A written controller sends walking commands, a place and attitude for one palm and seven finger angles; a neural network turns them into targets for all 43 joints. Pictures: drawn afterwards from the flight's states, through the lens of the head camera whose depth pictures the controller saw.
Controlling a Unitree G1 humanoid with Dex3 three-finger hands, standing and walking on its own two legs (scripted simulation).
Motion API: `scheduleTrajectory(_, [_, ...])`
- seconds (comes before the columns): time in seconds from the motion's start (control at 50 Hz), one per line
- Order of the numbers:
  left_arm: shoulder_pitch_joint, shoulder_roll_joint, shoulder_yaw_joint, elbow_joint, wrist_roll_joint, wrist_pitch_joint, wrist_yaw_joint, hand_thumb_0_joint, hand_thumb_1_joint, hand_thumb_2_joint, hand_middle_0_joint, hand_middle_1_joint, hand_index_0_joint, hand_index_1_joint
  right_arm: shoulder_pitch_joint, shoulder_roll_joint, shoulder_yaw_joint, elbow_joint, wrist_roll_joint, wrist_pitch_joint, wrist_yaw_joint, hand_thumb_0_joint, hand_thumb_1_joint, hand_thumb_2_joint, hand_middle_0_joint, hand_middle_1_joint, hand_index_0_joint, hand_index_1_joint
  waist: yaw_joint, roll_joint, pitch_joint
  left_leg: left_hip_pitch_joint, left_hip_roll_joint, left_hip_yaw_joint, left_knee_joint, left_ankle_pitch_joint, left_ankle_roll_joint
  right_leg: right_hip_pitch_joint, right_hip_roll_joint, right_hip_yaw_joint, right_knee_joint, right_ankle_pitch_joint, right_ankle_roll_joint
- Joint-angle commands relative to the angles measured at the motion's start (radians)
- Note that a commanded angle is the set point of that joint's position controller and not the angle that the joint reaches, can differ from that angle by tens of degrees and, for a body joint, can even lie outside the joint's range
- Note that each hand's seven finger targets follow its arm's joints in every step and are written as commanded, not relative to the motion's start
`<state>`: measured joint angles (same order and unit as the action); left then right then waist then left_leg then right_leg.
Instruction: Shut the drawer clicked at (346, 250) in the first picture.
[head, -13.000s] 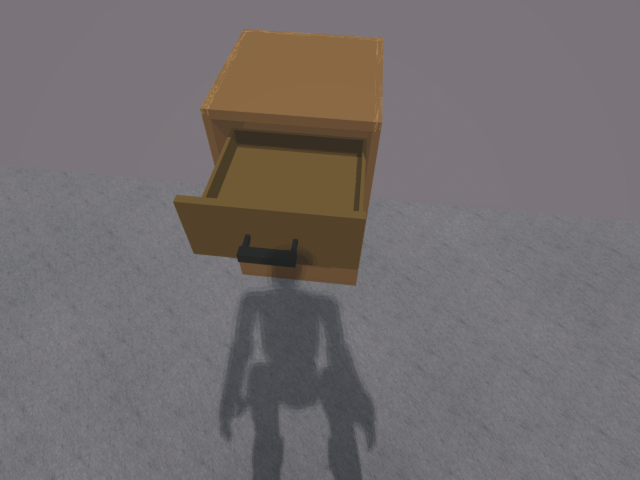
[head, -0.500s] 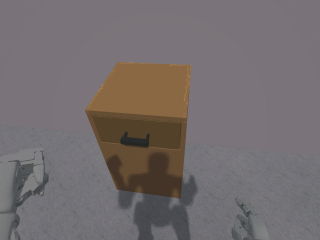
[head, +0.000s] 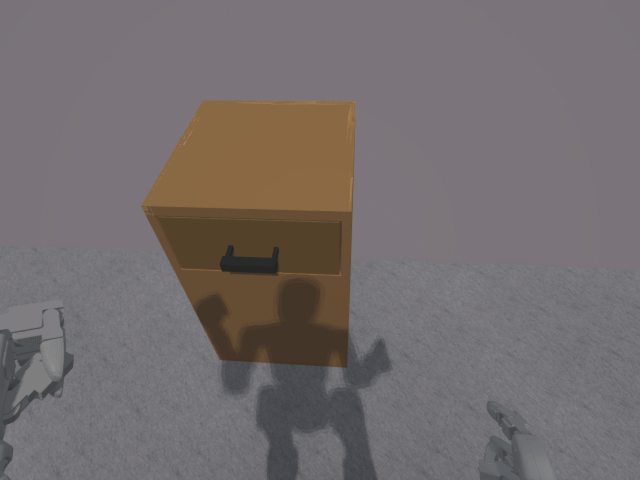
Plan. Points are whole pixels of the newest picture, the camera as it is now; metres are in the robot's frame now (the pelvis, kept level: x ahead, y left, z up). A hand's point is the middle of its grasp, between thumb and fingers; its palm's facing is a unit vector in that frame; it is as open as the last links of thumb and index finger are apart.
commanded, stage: step back with the hand held close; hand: left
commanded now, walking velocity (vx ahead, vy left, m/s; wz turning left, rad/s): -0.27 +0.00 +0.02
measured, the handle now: (251, 257) +0.59 +0.20 -0.17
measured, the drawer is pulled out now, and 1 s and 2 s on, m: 0.00 0.00 0.00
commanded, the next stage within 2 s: stop stepping back and stand still in 1.10 s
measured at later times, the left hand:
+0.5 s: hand out of the picture +0.12 +0.26 +0.15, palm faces +0.36 -0.80 -0.48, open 3.3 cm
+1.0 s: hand out of the picture +0.06 +0.27 +0.17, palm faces +0.38 -0.78 -0.50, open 3.3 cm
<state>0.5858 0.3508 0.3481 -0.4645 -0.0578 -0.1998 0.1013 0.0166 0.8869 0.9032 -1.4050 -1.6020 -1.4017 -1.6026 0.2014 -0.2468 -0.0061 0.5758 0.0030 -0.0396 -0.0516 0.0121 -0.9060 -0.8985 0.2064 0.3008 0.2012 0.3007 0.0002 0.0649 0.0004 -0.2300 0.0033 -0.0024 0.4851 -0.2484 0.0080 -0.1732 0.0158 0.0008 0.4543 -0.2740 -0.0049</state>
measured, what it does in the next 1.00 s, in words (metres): walks backwards: right foot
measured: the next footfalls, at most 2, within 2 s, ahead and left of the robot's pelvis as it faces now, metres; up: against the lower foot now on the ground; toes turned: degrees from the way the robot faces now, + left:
right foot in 1.00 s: -0.17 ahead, -0.06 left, +0.00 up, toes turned -2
left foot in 1.64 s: -0.11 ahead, +0.15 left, +0.00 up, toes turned +0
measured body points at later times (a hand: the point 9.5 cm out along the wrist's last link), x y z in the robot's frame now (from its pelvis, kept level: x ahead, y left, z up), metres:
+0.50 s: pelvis -0.07 +0.02 -0.01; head -0.04 +0.03 +0.44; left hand +0.09 +0.30 +0.18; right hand +0.11 -0.21 -0.08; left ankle +0.01 +0.11 -0.74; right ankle -0.02 -0.11 -0.74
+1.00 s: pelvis -0.12 +0.01 -0.02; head -0.09 +0.05 +0.43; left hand +0.04 +0.31 +0.19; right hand +0.05 -0.21 -0.09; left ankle +0.01 +0.12 -0.74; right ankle -0.22 -0.12 -0.74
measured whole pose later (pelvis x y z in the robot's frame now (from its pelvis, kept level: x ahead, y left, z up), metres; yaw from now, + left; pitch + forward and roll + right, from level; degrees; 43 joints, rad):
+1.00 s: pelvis -0.12 +0.01 -0.02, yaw +2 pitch +5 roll -3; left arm 0.64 0.47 0.48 -0.64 -0.04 -0.33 0.14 0.02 0.88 0.90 -1.41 -1.60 -1.40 -1.60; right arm 0.20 -0.18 0.00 0.60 -0.04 -0.13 -0.05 0.01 -0.90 -0.90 0.21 0.30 0.20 0.30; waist 0.00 -0.03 -0.02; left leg -0.57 0.03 -0.01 0.53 -0.05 0.03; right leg -0.20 0.07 0.04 0.53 -0.40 -0.01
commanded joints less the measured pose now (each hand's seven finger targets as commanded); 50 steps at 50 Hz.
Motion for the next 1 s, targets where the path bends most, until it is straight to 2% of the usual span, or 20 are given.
scheduleTrajectory(0.0, [0.051,0.198,0.144,-0.237,-0.004,-0.067,0.031,0.0,0.9,0.9,-1.4,-1.6,-1.4,-1.6,-0.119,-0.089,-0.047,-0.18,0.009,-0.027,-0.021,0.0,-0.9,-0.9,0.2,0.3,0.2,0.3,0.016,-0.042,-0.151,0.048,0.067,-0.042,-0.057,0.392,0.043,0.042,-0.069,0.01,-0.014,0.393,0.012])
scheduleTrajectory(0.08, [0.056,0.22,0.161,-0.267,-0.008,-0.069,0.044,0.0,0.9,0.9,-1.4,-1.6,-1.4,-1.6,-0.115,-0.091,-0.05,-0.187,0.008,-0.018,-0.032,0.0,-0.9,-0.9,0.2,0.3,0.2,0.3,0.014,-0.022,-0.152,-0.002,0.068,-0.05,-0.065,0.343,0.04,0.044,-0.063,0.017,-0.015,0.351,0.014])
scheduleTrajectory(0.16, [0.06,0.201,0.141,-0.267,-0.006,-0.074,0.052,0.0,0.9,0.9,-1.4,-1.6,-1.4,-1.6,-0.103,-0.093,-0.055,-0.181,0.009,-0.022,-0.031,0.0,-0.9,-0.9,0.2,0.3,0.2,0.3,0.003,-0.017,-0.127,-0.047,0.068,-0.055,-0.069,0.25,0.041,0.019,-0.06,0.029,-0.026,0.295,0.014])
scheduleTrajectory(0.32, [0.049,0.196,0.131,-0.287,0.004,-0.097,0.067,0.0,0.9,0.9,-1.4,-1.6,-1.4,-1.6,-0.096,-0.099,-0.057,-0.184,0.01,-0.041,-0.029,0.0,-0.9,-0.9,0.2,0.3,0.2,0.3,-0.01,-0.016,-0.074,-0.199,0.071,-0.088,-0.124,-0.103,0.053,0.003,-0.045,0.046,-0.051,0.079,0.011])
scheduleTrajectory(0.44, [0.029,0.192,0.149,-0.306,0.025,-0.117,0.073,0.0,0.9,0.9,-1.4,-1.6,-1.4,-1.6,-0.093,-0.109,-0.052,-0.193,0.008,-0.07,-0.032,0.0,-0.9,-0.9,0.2,0.3,0.2,0.3,-0.005,0.089,-0.064,-0.446,0.135,-0.167,-0.227,-0.354,0.093,0.151,0.01,0.031,0.116,0.038,0.023])
scheduleTrajectory(0.5, [0.021,0.197,0.165,-0.317,0.033,-0.122,0.071,0.0,0.9,0.9,-1.4,-1.6,-1.4,-1.6,-0.085,-0.105,-0.054,-0.192,0.006,-0.087,-0.034,0.0,-0.9,-0.9,0.2,0.3,0.2,0.3,-0.004,0.075,-0.075,-0.508,0.145,-0.186,-0.22,-0.4,0.102,0.185,0.022,0.046,0.168,0.064,0.024])
scheduleTrajectory(0.52, [0.028,0.202,0.172,-0.313,0.033,-0.124,0.071,0.0,0.9,0.9,-1.4,-1.6,-1.4,-1.6,-0.086,-0.105,-0.055,-0.189,0.006,-0.09,-0.033,0.0,-0.9,-0.9,0.2,0.3,0.2,0.3,-0.005,0.059,-0.079,-0.507,0.137,-0.176,-0.191,-0.393,0.103,0.176,0.015,0.065,0.152,0.067,0.021])
scheduleTrajectory(0.56, [0.014,0.2,0.164,-0.328,0.03,-0.128,0.068,0.0,0.9,0.9,-1.4,-1.6,-1.4,-1.6,-0.072,-0.102,-0.059,-0.182,0.003,-0.093,-0.027,0.0,-0.9,-0.9,0.2,0.3,0.2,0.3,-0.013,-0.03,-0.065,-0.445,0.083,-0.126,-0.082,-0.35,0.08,0.07,-0.032,0.127,0.047,0.002,0.001])
scheduleTrajectory(0.62, [-0.009,0.206,0.144,-0.328,0.015,-0.132,0.075,0.0,0.9,0.9,-1.4,-1.6,-1.4,-1.6,-0.06,-0.094,-0.066,-0.145,-0.006,-0.087,-0.017,0.0,-0.9,-0.9,0.2,0.3,0.2,0.3,-0.027,-0.138,-0.059,-0.194,-0.003,-0.05,0.139,-0.162,0.022,-0.209,-0.16,0.239,-0.146,-0.093,-0.069])
scheduleTrajectory(0.66, [-0.014,0.208,0.14,-0.304,0.012,-0.134,0.086,0.0,0.9,0.9,-1.4,-1.6,-1.4,-1.6,-0.06,-0.081,-0.067,-0.125,-0.009,-0.076,-0.013,0.0,-0.9,-0.9,0.2,0.3,0.2,0.3,-0.034,-0.174,-0.069,-0.107,-0.016,-0.031,0.197,-0.096,0.01,-0.282,-0.203,0.216,-0.176,-0.082,-0.092])
scheduleTrajectory(0.7, [-0.016,0.215,0.145,-0.321,0.013,-0.142,0.091,0.0,0.9,0.9,-1.4,-1.6,-1.4,-1.6,-0.075,-0.087,-0.069,-0.125,-0.004,-0.07,-0.017,0.0,-0.9,-0.9,0.2,0.3,0.2,0.3,-0.036,-0.108,-0.074,-0.08,0.006,-0.067,0.111,-0.088,0.021,-0.294,-0.152,0.141,-0.122,-0.05,-0.065])
scheduleTrajectory(0.72, [-0.005,0.231,0.162,-0.317,0.014,-0.147,0.093,0.0,0.9,0.9,-1.4,-1.6,-1.4,-1.6,-0.088,-0.089,-0.067,-0.13,-0.003,-0.069,-0.022,0.0,-0.9,-0.9,0.2,0.3,0.2,0.3,-0.031,-0.069,-0.059,-0.119,0.039,-0.109,0.023,-0.13,0.037,-0.275,-0.1,0.102,-0.083,-0.084,-0.038])
scheduleTrajectory(0.74, [-0.002,0.234,0.168,-0.34,0.016,-0.155,0.091,0.0,0.9,0.9,-1.4,-1.6,-1.4,-1.6,-0.094,-0.1,-0.064,-0.142,-0.002,-0.073,-0.025,0.0,-0.9,-0.9,0.2,0.3,0.2,0.3,-0.031,0.009,-0.056,-0.222,0.094,-0.173,-0.1,-0.225,0.058,-0.191,-0.041,0.055,0.001,-0.124,-0.012])
scheduleTrajectory(0.78, [0.0,0.233,0.199,-0.352,0.04,-0.164,0.085,0.0,0.9,0.9,-1.4,-1.6,-1.4,-1.6,-0.125,-0.117,-0.066,-0.166,-0.003,-0.095,-0.035,0.0,-0.9,-0.9,0.2,0.3,0.2,0.3,-0.013,0.232,-0.074,-0.576,0.268,-0.385,-0.379,-0.554,0.14,0.137,0.091,0.012,0.368,-0.048,0.026])
scheduleTrajectory(0.8, [-0.003,0.247,0.221,-0.366,0.046,-0.166,0.08,0.0,0.9,0.9,-1.4,-1.6,-1.4,-1.6,-0.106,-0.105,-0.071,-0.161,-0.007,-0.101,-0.038,0.0,-0.9,-0.9,0.2,0.3,0.2,0.3,-0.012,0.205,-0.101,-0.571,0.299,-0.388,-0.369,-0.521,0.158,0.144,0.09,0.034,0.449,-0.045,0.024])
scheduleTrajectory(0.84, [0.022,0.245,0.229,-0.357,0.04,-0.17,0.072,0.0,0.9,0.9,-1.4,-1.6,-1.4,-1.6,-0.092,-0.106,-0.079,-0.154,-0.014,-0.117,-0.029,0.0,-0.9,-0.9,0.2,0.3,0.2,0.3,-0.009,0.119,-0.115,-0.489,0.278,-0.333,-0.286,-0.392,0.161,0.09,0.084,0.056,0.417,-0.116,0.013])
scheduleTrajectory(0.92, [0.072,0.229,0.196,-0.367,0.004,-0.189,0.053,0.0,0.9,0.9,-1.4,-1.6,-1.4,-1.6,-0.07,-0.099,-0.065,-0.097,-0.035,-0.139,-0.011,0.0,-0.9,-0.9,0.2,0.3,0.2,0.3,-0.013,0.141,-0.125,-0.196,0.222,-0.24,-0.203,-0.106,0.106,-0.044,0.053,0.025,0.081,-0.162,-0.014])
scheduleTrajectory(0.94, [0.055,0.233,0.193,-0.371,0.001,-0.202,0.048,0.0,0.9,0.9,-1.4,-1.6,-1.4,-1.6,-0.069,-0.095,-0.062,-0.076,-0.041,-0.138,-0.006,0.0,-0.9,-0.9,0.2,0.3,0.2,0.3,-0.012,0.122,-0.132,-0.131,0.203,-0.215,-0.144,0.016,0.089,-0.066,0.022,0.053,-0.031,-0.086,-0.019])
scheduleTrajectory(0.96, [0.024,0.239,0.188,-0.373,0.006,-0.216,0.043,0.0,0.9,0.9,-1.4,-1.6,-1.4,-1.6,-0.063,-0.091,-0.061,-0.057,-0.043,-0.134,-0.004,0.0,-0.9,-0.9,0.2,0.3,0.2,0.3,-0.014,0.084,-0.143,-0.043,0.164,-0.152,-0.069,0.15,0.064,-0.112,-0.01,0.084,-0.102,0.025,-0.022])
scheduleTrajectory(0.98, [0.004,0.257,0.201,-0.37,0.014,-0.223,0.044,0.0,0.9,0.9,-1.4,-1.6,-1.4,-1.6,-0.055,-0.09,-0.062,-0.041,-0.047,-0.132,-0.005,0.0,-0.9,-0.9,0.2,0.3,0.2,0.3,-0.019,0.049,-0.178,0.037,0.139,-0.101,-0.014,0.275,0.043,-0.137,-0.037,0.091,-0.104,0.147,-0.024])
